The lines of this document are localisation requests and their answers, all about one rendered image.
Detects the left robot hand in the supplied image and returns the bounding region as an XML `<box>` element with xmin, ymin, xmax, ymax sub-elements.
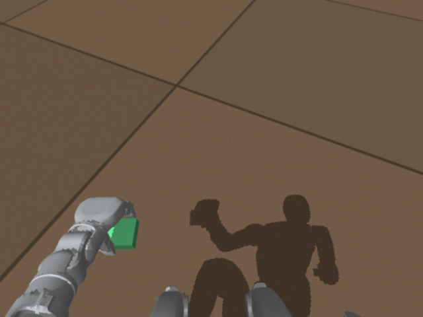
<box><xmin>75</xmin><ymin>197</ymin><xmax>136</xmax><ymax>256</ymax></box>

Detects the left robot arm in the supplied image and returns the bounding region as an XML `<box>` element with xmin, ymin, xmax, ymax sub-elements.
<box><xmin>5</xmin><ymin>221</ymin><xmax>104</xmax><ymax>317</ymax></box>

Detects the small box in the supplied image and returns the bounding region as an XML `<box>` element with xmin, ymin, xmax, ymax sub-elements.
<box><xmin>108</xmin><ymin>218</ymin><xmax>139</xmax><ymax>249</ymax></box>

